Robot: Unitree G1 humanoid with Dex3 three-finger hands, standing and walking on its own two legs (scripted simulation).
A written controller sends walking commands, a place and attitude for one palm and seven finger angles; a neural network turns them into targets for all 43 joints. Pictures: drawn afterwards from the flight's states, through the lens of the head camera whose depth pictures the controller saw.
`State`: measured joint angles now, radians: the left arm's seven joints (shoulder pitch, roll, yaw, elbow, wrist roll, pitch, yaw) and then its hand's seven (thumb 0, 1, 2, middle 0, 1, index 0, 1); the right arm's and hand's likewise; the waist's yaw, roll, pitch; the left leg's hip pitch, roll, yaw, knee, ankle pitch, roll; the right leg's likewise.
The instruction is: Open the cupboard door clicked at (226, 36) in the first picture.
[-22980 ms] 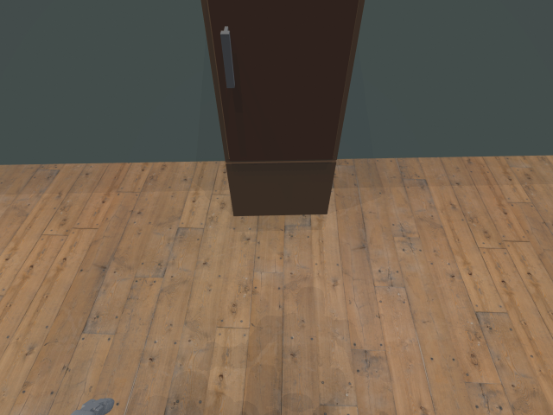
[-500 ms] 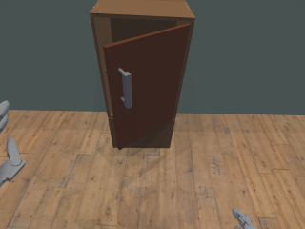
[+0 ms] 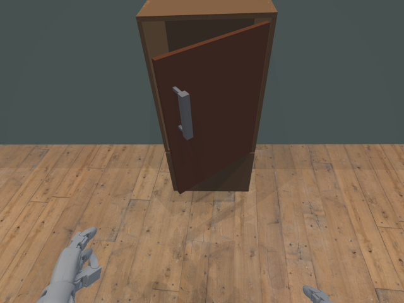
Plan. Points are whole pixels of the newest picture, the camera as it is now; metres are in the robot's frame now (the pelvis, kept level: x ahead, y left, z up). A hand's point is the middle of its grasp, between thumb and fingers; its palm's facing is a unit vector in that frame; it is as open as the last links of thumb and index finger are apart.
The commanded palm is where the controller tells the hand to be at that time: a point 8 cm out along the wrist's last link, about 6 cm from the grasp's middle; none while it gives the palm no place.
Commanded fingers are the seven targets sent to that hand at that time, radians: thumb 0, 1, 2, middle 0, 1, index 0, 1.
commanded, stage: let the arm hang, fingers relaxed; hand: left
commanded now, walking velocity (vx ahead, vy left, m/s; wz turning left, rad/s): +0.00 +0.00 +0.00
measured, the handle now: (182, 113) +0.63 +0.09 +0.03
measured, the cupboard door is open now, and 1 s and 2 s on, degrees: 38 38 38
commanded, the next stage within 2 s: look to check the result in 0.94 s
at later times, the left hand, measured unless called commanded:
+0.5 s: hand out of the picture -0.03 +0.20 -0.15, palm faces +0.01 -0.96 -0.27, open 7.3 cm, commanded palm none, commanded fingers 0.00 0.90 0.90 -0.20 -0.30 -0.20 -0.30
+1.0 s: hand out of the picture +0.06 +0.19 -0.15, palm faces +0.00 -0.96 -0.26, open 7.3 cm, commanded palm none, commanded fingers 0.00 0.90 0.90 -0.20 -0.30 -0.20 -0.30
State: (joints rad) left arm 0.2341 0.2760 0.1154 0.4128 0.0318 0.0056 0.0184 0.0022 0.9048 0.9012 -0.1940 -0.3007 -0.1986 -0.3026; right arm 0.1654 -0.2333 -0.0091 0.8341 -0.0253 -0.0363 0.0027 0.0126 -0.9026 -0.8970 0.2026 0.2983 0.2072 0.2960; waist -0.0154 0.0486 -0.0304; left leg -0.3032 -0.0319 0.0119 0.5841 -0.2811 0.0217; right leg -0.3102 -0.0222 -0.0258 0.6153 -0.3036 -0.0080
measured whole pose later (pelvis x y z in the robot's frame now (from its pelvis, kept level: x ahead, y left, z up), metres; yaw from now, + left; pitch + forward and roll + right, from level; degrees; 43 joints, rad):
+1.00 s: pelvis -0.01 -0.01 +0.02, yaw +0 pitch -2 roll +0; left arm 0.14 0.22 0.02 1.12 0.01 -0.02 0.01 0.00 0.91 0.90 -0.20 -0.30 -0.20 -0.30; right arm 0.18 -0.23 -0.02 1.12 -0.03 0.01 -0.01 0.01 -0.91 -0.90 0.20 0.30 0.20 0.30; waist -0.02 0.02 0.06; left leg -0.18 0.00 0.00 0.37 -0.16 0.00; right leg -0.18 0.01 -0.04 0.39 -0.18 -0.03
